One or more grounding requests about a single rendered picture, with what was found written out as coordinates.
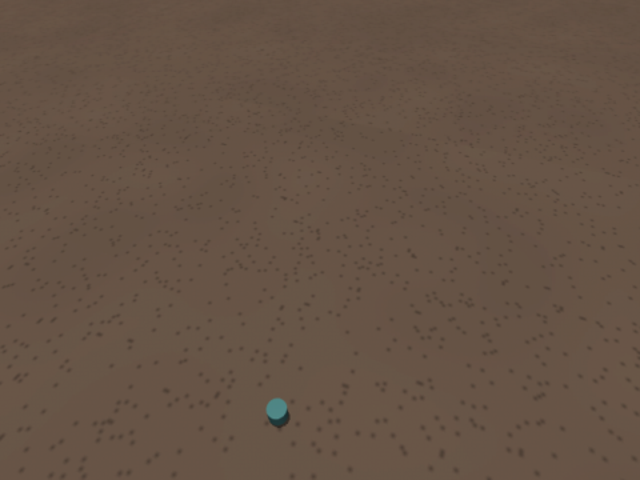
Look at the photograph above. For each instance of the tin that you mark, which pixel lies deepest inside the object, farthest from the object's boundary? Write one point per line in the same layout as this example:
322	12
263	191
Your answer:
277	411

